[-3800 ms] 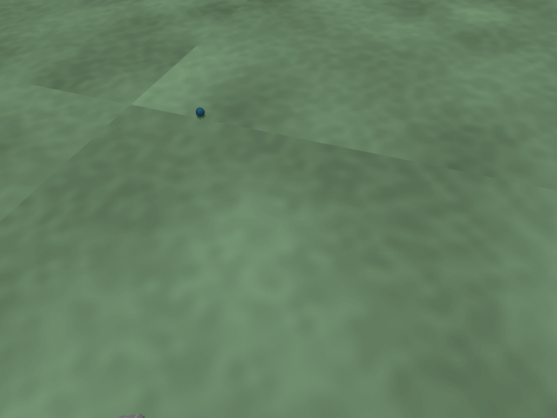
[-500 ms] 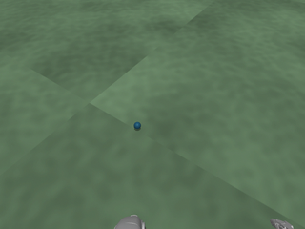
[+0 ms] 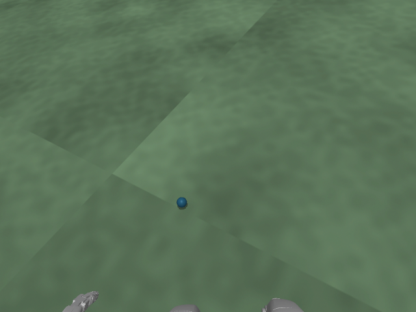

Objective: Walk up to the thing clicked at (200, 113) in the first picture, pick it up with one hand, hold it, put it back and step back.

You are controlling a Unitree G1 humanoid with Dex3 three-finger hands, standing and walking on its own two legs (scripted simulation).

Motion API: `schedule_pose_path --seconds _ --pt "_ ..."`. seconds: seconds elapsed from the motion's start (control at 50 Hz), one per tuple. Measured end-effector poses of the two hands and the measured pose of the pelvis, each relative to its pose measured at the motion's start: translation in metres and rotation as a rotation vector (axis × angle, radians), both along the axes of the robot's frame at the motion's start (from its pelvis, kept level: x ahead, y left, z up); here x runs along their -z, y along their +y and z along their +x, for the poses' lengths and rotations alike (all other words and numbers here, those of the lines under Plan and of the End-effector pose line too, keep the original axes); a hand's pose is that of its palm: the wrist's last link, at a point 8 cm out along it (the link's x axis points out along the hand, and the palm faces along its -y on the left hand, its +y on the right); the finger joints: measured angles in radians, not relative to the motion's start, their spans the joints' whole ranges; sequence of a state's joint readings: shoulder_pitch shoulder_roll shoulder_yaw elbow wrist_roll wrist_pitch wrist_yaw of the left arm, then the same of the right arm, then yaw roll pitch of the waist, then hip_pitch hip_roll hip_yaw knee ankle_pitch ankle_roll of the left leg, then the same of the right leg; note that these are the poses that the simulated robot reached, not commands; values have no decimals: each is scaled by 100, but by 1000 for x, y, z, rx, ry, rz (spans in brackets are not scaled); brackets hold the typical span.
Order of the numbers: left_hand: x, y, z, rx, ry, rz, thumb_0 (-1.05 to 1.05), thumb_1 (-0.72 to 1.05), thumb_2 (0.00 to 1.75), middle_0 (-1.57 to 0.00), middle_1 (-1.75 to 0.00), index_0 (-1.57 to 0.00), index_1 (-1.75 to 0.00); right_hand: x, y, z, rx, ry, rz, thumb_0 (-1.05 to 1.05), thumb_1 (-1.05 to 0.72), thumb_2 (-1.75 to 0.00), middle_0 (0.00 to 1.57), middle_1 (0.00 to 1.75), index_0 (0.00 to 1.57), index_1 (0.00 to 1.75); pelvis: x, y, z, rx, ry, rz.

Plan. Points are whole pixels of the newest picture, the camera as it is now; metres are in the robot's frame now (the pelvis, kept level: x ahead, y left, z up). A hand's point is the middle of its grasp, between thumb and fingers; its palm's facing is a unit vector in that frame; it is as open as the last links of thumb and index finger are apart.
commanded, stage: walk up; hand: left
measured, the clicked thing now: (181, 202) +0.73 +0.27 -0.73
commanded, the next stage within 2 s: none
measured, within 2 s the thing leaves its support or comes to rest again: neither
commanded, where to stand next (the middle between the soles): +0.37 +0.03 m, yaw +1 degrees
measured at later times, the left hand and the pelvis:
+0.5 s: hand (102, 278) +0.21 +0.31 -0.15, palm faces -0.05 -0.94 -0.34, open 7.4 cm; pelvis +0.17 +0.04 +0.01, yaw +1 degrees
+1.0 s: hand (119, 223) +0.34 +0.30 -0.13, palm faces -0.02 -0.91 -0.43, open 7.4 cm; pelvis +0.27 +0.02 -0.01, yaw +1 degrees
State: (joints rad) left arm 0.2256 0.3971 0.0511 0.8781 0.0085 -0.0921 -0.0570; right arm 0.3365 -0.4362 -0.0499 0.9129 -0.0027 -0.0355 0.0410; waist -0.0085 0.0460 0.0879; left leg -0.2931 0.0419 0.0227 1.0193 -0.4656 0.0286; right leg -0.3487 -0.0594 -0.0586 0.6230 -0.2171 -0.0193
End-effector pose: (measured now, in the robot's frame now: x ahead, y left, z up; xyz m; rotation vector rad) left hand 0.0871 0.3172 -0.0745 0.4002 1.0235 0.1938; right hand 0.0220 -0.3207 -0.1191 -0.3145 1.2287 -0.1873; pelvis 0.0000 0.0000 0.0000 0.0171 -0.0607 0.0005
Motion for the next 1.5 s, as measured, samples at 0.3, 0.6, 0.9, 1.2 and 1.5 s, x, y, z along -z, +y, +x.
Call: schedule_pose_path --seconds 0.3,0.6,0.9,1.2,1.5 --pt "21 29 35 -87 116 -40 1 90 90 -21 -30 -21 -30 -29 21 158 -108 -93 -40 0 -90 -89 21 30 20 30 -2 22 104 -28 19 -43" --pt "23 32 162 -15 146 -56 1 91 90 -20 -29 -21 -30 -38 32 208 -27 -72 -56 0 -90 -89 21 30 21 30 -9 32 196 -4 6 -2" --pt "4 6 240 -30 57 25 0 90 90 -20 -30 -21 -30 4 20 300 -50 -28 11 0 -90 -89 21 30 20 30 -1 10 260 -17 6 -6" --pt "43 23 254 -102 153 -64 1 91 90 -20 -29 -21 -30 -11 52 349 -54 -30 -26 0 -90 -89 21 30 20 30 0 32 288 -27 6 -30" --pt "26 18 264 -137 197 -66 1 91 90 -20 -30 -21 -30 -22 65 409 -74 -90 23 0 -90 -89 21 30 20 30 -17 31 303 -30 11 -24"
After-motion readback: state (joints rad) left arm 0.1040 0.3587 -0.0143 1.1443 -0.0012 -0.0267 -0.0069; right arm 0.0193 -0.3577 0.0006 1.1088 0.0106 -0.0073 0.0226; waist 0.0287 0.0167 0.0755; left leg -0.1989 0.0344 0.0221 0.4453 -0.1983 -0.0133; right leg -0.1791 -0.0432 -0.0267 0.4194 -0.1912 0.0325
